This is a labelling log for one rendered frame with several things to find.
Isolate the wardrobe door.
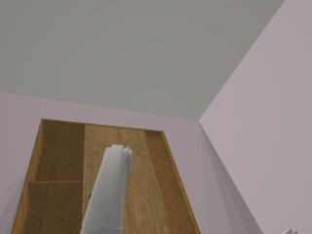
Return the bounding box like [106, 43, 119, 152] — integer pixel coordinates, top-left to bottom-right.
[82, 125, 172, 234]
[144, 133, 196, 234]

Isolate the robot left thigh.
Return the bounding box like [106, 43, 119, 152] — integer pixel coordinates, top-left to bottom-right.
[80, 144, 133, 234]

